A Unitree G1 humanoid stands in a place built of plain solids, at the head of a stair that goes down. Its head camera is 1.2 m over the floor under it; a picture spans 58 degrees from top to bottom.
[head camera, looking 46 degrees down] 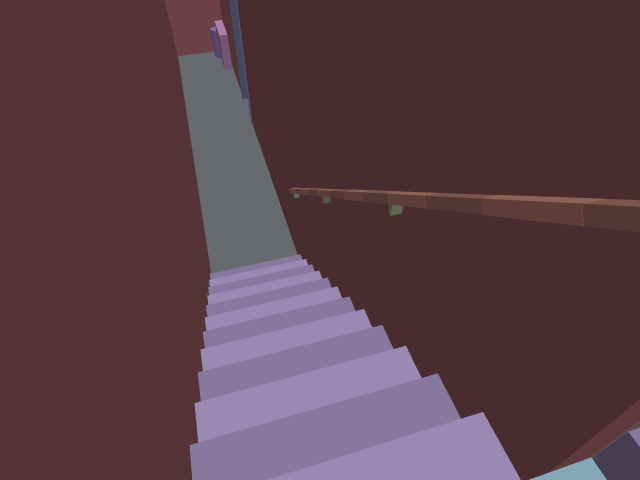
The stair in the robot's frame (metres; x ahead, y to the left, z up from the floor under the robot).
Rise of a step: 0.18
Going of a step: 0.24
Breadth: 0.95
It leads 16 degrees to the left of straight ahead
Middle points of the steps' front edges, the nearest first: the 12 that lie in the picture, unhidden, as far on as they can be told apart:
0.43 -0.07 -0.18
0.66 0.00 -0.36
0.89 0.06 -0.54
1.11 0.13 -0.72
1.34 0.19 -0.90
1.56 0.26 -1.08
1.79 0.33 -1.27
2.01 0.39 -1.45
2.24 0.46 -1.63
2.47 0.52 -1.81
2.69 0.59 -1.99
2.92 0.66 -2.17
